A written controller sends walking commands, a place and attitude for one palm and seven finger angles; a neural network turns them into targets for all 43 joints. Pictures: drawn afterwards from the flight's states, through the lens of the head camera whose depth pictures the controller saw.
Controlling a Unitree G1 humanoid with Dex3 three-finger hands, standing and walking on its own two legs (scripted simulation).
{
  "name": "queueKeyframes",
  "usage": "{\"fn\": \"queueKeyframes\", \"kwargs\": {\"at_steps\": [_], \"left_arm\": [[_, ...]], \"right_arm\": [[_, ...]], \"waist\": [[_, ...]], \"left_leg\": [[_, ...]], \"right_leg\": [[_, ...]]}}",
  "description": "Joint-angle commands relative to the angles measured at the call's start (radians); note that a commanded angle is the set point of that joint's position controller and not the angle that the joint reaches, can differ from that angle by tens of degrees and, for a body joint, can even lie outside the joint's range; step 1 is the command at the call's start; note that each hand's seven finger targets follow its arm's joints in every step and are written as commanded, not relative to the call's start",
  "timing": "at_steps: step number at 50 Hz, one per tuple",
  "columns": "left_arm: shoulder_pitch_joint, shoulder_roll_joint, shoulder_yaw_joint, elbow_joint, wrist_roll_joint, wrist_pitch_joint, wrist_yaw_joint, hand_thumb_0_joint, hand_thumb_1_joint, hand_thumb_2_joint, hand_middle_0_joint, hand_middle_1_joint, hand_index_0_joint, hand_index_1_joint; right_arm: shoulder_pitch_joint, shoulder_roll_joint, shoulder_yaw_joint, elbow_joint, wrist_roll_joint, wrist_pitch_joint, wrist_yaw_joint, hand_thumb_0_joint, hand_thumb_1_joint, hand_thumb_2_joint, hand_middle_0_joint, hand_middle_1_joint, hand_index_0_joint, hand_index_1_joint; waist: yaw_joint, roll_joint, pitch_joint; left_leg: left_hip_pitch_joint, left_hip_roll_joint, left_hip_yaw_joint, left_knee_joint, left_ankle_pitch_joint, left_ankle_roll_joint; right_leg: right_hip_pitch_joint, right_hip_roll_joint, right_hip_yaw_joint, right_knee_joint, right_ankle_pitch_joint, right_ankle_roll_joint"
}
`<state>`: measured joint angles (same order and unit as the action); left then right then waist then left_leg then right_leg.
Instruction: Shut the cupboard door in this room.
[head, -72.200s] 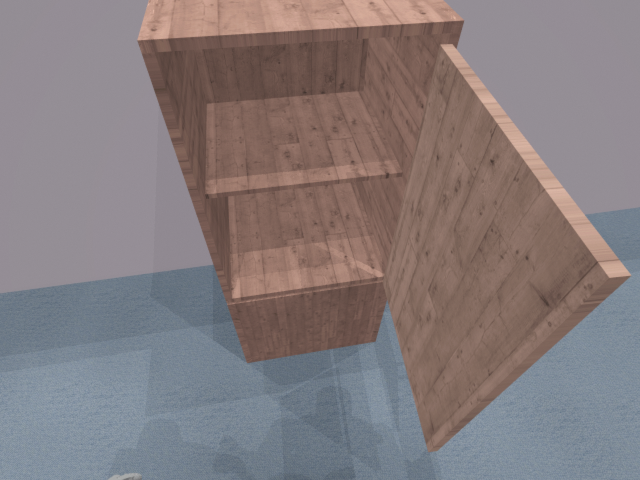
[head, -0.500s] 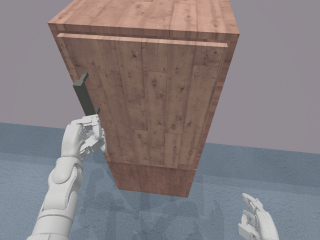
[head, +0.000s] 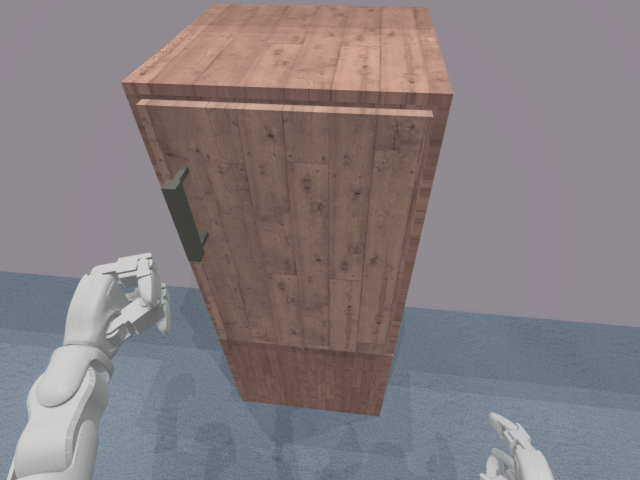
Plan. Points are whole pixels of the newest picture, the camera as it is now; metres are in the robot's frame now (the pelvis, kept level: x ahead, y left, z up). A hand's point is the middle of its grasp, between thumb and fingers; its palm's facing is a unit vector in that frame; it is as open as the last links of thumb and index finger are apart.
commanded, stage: draw the hand back to the body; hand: left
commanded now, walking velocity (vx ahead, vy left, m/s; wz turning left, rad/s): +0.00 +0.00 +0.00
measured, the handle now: (189, 215) +0.48 +0.24 +0.08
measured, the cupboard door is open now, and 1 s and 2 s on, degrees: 0 0 0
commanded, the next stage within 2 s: step back with the hand held close in 1.10 s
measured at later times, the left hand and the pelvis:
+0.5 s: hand (78, 317) +0.23 +0.26 +0.16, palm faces +0.39 -0.86 -0.33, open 4.4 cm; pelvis +0.01 +0.01 +0.02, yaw -1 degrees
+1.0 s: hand (58, 324) +0.22 +0.27 +0.16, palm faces +0.44 -0.81 -0.37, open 7.3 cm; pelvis +0.03 +0.01 +0.02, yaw +0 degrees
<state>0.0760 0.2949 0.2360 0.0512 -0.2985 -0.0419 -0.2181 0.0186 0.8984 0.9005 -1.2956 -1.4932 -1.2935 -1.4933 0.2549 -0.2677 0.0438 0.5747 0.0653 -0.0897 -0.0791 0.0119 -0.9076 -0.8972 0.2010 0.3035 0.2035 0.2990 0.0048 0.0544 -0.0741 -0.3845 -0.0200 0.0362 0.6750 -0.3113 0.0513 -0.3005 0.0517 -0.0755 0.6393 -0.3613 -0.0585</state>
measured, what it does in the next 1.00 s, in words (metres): stands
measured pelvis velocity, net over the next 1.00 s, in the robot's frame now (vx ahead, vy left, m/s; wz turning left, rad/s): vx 0.03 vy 0.01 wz -0.01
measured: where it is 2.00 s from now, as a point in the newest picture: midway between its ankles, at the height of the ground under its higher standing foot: outside the picture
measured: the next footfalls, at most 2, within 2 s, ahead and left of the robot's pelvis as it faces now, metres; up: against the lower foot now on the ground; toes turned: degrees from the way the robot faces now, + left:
none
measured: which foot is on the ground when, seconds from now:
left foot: down 0.00-1.00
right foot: down 0.00-1.00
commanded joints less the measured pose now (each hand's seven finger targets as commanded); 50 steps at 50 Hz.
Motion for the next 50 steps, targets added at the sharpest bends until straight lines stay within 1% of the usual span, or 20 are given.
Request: {"fn": "queueKeyframes", "kwargs": {"at_steps": [1, 2, 3, 4, 5, 8, 12, 14, 15, 16, 20, 21, 25, 26, 27, 30, 36, 40, 44, 50], "left_arm": [[-0.209, 0.205, 0.104, -0.267, -0.03, -0.05, -0.008, 0.0, 0.9, 0.9, -1.163, -1.35, -1.163, -1.35], [-0.211, 0.268, 0.094, -0.314, 0.109, -0.073, 0.13, 0.0, 0.9, 0.9, -1.135, -1.32, -1.135, -1.32], [-0.128, 0.183, 0.046, -0.284, 0.123, -0.068, 0.191, 0.0, 0.9, 0.9, -1.107, -1.29, -1.107, -1.29], [-0.086, 0.163, 0.033, -0.275, 0.131, -0.062, 0.218, 0.0, 0.9, 0.9, -1.08, -1.26, -1.08, -1.26], [-0.068, 0.186, 0.048, -0.286, 0.147, -0.065, 0.243, 0.0, 0.9, 0.9, -1.053, -1.23, -1.053, -1.23], [-0.04, 0.181, 0.038, -0.354, 0.172, -0.082, 0.289, 0.0, 0.9, 0.9, -0.97, -1.14, -0.97, -1.14], [-0.056, 0.235, 0.085, -0.419, 0.199, -0.101, 0.328, 0.0, 0.9, 0.9, -0.86, -1.02, -0.86, -1.02], [-0.041, 0.225, 0.08, -0.456, 0.208, -0.11, 0.335, 0.0, 0.9, 0.9, -0.805, -0.96, -0.805, -0.96], [-0.031, 0.248, 0.102, -0.46, 0.214, -0.112, 0.342, 0.0, 0.9, 0.9, -0.777, -0.93, -0.777, -0.93], [-0.004, 0.212, 0.077, -0.475, 0.211, -0.112, 0.342, 0.0, 0.9, 0.9, -0.75, -0.9, -0.75, -0.9], [0.087, 0.221, 0.109, -0.457, 0.218, -0.11, 0.343, 0.0, 0.9, 0.9, -0.64, -0.78, -0.64, -0.78], [0.116, 0.183, 0.083, -0.475, 0.212, -0.108, 0.339, 0.0, 0.9, 0.9, -0.613, -0.75, -0.613, -0.75], [0.222, 0.228, 0.154, -0.49, 0.216, -0.104, 0.332, 0.0, 0.9, 0.9, -0.502, -0.63, -0.502, -0.63], [0.231, 0.199, 0.132, -0.518, 0.21, -0.102, 0.328, 0.0, 0.9, 0.9, -0.475, -0.6, -0.475, -0.6], [0.227, 0.231, 0.165, -0.532, 0.212, -0.104, 0.33, 0.0, 0.9, 0.9, -0.447, -0.57, -0.447, -0.57], [0.247, 0.261, 0.206, -0.586, 0.215, -0.104, 0.33, 0.0, 0.9, 0.9, -0.365, -0.48, -0.365, -0.48], [0.315, 0.261, 0.235, -0.66, 0.211, -0.101, 0.339, 0.0, 0.9, 0.9, -0.2, -0.3, -0.2, -0.3], [0.314, 0.218, 0.198, -0.587, 0.215, -0.082, 0.335, 0.0, 0.9, 0.9, -0.2, -0.3, -0.2, -0.3], [0.29, 0.232, 0.202, -0.591, 0.215, -0.08, 0.338, 0.0, 0.9, 0.9, -0.2, -0.3, -0.2, -0.3], [0.284, 0.285, 0.24, -0.666, 0.218, -0.089, 0.346, 0.0, 0.9, 0.9, -0.2, -0.3, -0.2, -0.3]], "right_arm": [[-0.149, -0.108, -0.035, -0.181, 0.006, -0.086, -0.011, 0.0, -0.9, -0.9, 0.2, 0.3, 0.2, 0.3], [-0.179, -0.084, -0.041, -0.168, -0.015, -0.073, -0.016, 0.0, -0.9, -0.9, 0.2, 0.3, 0.2, 0.3], [-0.175, -0.078, -0.038, -0.161, -0.019, -0.066, -0.016, 0.0, -0.9, -0.9, 0.2, 0.3, 0.2, 0.3], [-0.174, -0.082, -0.037, -0.163, -0.018, -0.061, -0.013, 0.0, -0.9, -0.9, 0.2, 0.3, 0.2, 0.3], [-0.175, -0.09, -0.043, -0.155, -0.019, -0.054, -0.012, 0.0, -0.9, -0.9, 0.2, 0.3, 0.2, 0.3], [-0.185, -0.081, -0.042, -0.151, -0.023, -0.042, -0.012, 0.0, -0.9, -0.9, 0.2, 0.3, 0.2, 0.3], [-0.196, -0.082, -0.04, -0.134, -0.028, -0.044, -0.012, 0.0, -0.9, -0.9, 0.2, 0.3, 0.2, 0.3], [-0.199, -0.078, -0.039, -0.13, -0.03, -0.05, -0.01, 0.0, -0.9, -0.9, 0.2, 0.3, 0.2, 0.3], [-0.198, -0.085, -0.043, -0.121, -0.034, -0.057, -0.011, 0.0, -0.9, -0.9, 0.2, 0.3, 0.2, 0.3], [-0.196, -0.076, -0.042, -0.12, -0.033, -0.057, -0.01, 0.0, -0.9, -0.9, 0.2, 0.3, 0.2, 0.3], [-0.196, -0.086, -0.046, -0.108, -0.039, -0.062, 0.0, 0.0, -0.9, -0.9, 0.2, 0.3, 0.2, 0.3], [-0.191, -0.076, -0.048, -0.111, -0.037, -0.058, 0.004, 0.0, -0.9, -0.9, 0.2, 0.3, 0.2, 0.3], [-0.189, -0.086, -0.056, -0.111, -0.042, -0.051, 0.017, 0.0, -0.9, -0.9, 0.2, 0.3, 0.2, 0.3], [-0.186, -0.076, -0.055, -0.116, -0.042, -0.043, 0.021, 0.0, -0.9, -0.9, 0.2, 0.3, 0.2, 0.3], [-0.187, -0.079, -0.055, -0.115, -0.042, -0.041, 0.023, 0.0, -0.9, -0.9, 0.2, 0.3, 0.2, 0.3], [-0.191, -0.08, -0.059, -0.117, -0.043, -0.039, 0.025, 0.0, -0.9, -0.9, 0.2, 0.3, 0.2, 0.3], [-0.18, -0.066, -0.061, -0.12, -0.044, -0.04, 0.026, 0.0, -0.9, -0.9, 0.2, 0.3, 0.2, 0.3], [-0.176, -0.078, -0.067, -0.112, -0.043, -0.03, 0.027, 0.0, -0.9, -0.9, 0.2, 0.3, 0.2, 0.3], [-0.177, -0.08, -0.071, -0.12, -0.044, -0.014, 0.023, 0.0, -0.9, -0.9, 0.2, 0.3, 0.2, 0.3], [-0.189, -0.073, -0.065, -0.122, -0.045, -0.019, 0.018, 0.0, -0.9, -0.9, 0.2, 0.3, 0.2, 0.3]], "waist": [[0.013, -0.007, -0.137], [0.036, 0.019, -0.042], [0.019, 0.0, 0.002], [0.019, -0.035, 0.034], [0.025, -0.07, 0.019], [0.019, -0.034, 0.001], [0.025, 0.006, -0.009], [0.028, 0.05, -0.014], [0.029, 0.034, -0.019], [0.027, 0.051, -0.015], [0.04, -0.002, 0.016], [0.036, 0.001, 0.013], [0.054, -0.046, 0.003], [0.05, -0.015, 0.005], [0.054, -0.038, -0.001], [0.057, 0.013, -0.001], [0.057, 0.038, -0.021], [0.045, -0.015, 0.041], [0.049, -0.05, 0.002], [0.063, 0.039, -0.062]], "left_leg": [[0.143, 0.018, -0.076, -0.112, 0.113, -0.005], [0.131, 0.02, -0.083, -0.151, 0.08, -0.011], [0.131, 0.026, -0.08, -0.168, 0.042, -0.013], [0.124, 0.03, -0.088, -0.179, 0.009, -0.014], [0.14, 0.036, -0.086, -0.188, 0.011, -0.011], [0.195, 0.036, -0.074, -0.235, -0.003, -0.009], [0.243, 0.038, -0.075, -0.284, 0.007, -0.01], [0.273, 0.039, -0.08, -0.303, 0.022, -0.012], [0.285, 0.041, -0.081, -0.308, 0.034, -0.01], [0.291, 0.045, -0.088, -0.323, 0.05, -0.013], [0.308, 0.048, -0.084, -0.333, 0.114, -0.012], [0.307, 0.049, -0.082, -0.335, 0.146, -0.015], [0.324, 0.05, -0.068, -0.318, 0.266, -0.014], [0.315, 0.049, -0.068, -0.317, 0.287, -0.018], [0.317, 0.048, -0.068, -0.313, 0.295, -0.019], [0.33, 0.05, -0.065, -0.307, 0.322, -0.018], [0.336, 0.051, -0.067, -0.286, 0.416, -0.025], [0.325, 0.053, -0.062, -0.29, 0.383, -0.02], [0.326, 0.046, -0.06, -0.292, 0.356, -0.013], [0.342, 0.042, -0.059, -0.28, 0.385, -0.014]], "right_leg": [[-0.016, -0.041, 0.084, -0.147, 0.169, 0.048], [-0.03, -0.07, 0.132, -0.229, 0.122, 0.032], [-0.031, -0.079, 0.127, -0.248, 0.064, 0.036], [-0.047, -0.078, 0.12, -0.258, 0.022, 0.037], [-0.026, -0.072, 0.122, -0.278, 0.013, 0.038], [0.027, -0.076, 0.118, -0.297, -0.008, 0.037], [0.068, -0.068, 0.105, -0.321, 0.024, 0.033], [0.084, -0.062, 0.097, -0.32, 0.058, 0.03], [0.088, -0.057, 0.095, -0.331, 0.076, 0.032], [0.113, -0.059, 0.091, -0.32, 0.092, 0.027], [0.116, -0.048, 0.084, -0.336, 0.151, 0.03], [0.146, -0.054, 0.081, -0.323, 0.173, 0.027], [0.161, -0.047, 0.076, -0.32, 0.28, 0.033], [0.184, -0.056, 0.078, -0.309, 0.294, 0.03], [0.181, -0.054, 0.075, -0.31, 0.304, 0.031], [0.174, -0.052, 0.078, -0.318, 0.319, 0.033], [0.2, -0.058, 0.074, -0.296, 0.381, 0.032], [0.146, -0.053, 0.07, -0.313, 0.359, 0.038], [0.172, -0.06, 0.074, -0.307, 0.354, 0.038], [0.211, -0.064, 0.083, -0.302, 0.387, 0.035]]}}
